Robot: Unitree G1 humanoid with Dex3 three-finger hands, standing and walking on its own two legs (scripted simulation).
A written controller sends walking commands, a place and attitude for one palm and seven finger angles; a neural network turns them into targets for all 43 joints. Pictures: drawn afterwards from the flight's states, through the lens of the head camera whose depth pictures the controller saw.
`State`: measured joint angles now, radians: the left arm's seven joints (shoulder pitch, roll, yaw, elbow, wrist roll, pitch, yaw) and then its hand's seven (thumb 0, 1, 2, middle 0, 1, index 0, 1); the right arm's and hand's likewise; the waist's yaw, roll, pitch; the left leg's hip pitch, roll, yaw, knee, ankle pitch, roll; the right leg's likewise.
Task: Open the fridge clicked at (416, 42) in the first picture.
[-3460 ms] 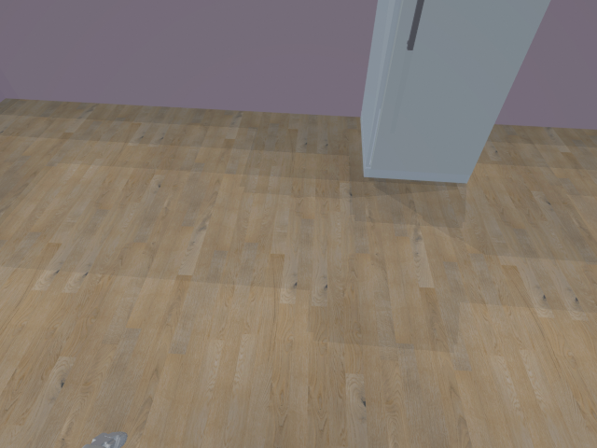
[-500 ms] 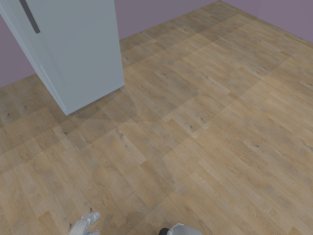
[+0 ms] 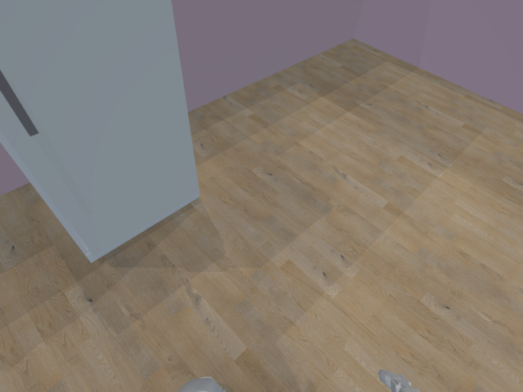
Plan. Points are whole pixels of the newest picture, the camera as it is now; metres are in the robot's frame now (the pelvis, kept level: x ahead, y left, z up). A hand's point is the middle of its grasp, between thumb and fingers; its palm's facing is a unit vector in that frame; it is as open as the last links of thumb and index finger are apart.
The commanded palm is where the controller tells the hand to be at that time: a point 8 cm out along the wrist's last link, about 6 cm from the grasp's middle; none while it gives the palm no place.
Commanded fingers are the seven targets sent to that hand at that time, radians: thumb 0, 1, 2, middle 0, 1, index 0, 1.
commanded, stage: walk to a spot facing it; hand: left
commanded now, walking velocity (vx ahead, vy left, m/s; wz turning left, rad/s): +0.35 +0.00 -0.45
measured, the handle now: out of the picture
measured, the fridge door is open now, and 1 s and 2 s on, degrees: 0 0 0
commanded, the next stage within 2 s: turn to face it in 0.46 s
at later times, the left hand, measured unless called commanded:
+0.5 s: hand (227, 276) +0.35 +0.11 -0.15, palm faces -0.27 -0.93 -0.25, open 7.4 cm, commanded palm none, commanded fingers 0.00 0.90 0.90 -0.20 -0.30 -0.20 -0.30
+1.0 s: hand (230, 270) +0.38 +0.11 -0.17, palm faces -0.05 -0.99 -0.16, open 7.3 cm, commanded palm none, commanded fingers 0.00 0.90 0.90 -0.20 -0.30 -0.20 -0.30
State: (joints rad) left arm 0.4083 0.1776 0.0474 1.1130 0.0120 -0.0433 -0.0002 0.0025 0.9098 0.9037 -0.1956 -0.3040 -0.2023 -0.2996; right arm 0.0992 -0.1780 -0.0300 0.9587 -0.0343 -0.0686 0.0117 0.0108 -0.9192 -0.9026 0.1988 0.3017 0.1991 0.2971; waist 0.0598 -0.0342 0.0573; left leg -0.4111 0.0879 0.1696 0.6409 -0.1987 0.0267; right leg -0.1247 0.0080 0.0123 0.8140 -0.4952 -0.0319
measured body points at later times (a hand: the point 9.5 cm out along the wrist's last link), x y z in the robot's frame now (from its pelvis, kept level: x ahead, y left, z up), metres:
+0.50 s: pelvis +0.18 -0.06 +0.00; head +0.21 -0.09 +0.44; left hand +0.37 +0.16 -0.13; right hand +0.06 -0.25 -0.17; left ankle +0.09 +0.11 -0.70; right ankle +0.26 -0.17 -0.72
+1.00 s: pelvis +0.30 -0.07 +0.00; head +0.32 -0.04 +0.45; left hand +0.38 +0.16 -0.16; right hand +0.33 -0.31 -0.13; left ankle +0.36 +0.01 -0.72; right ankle +0.25 -0.18 -0.70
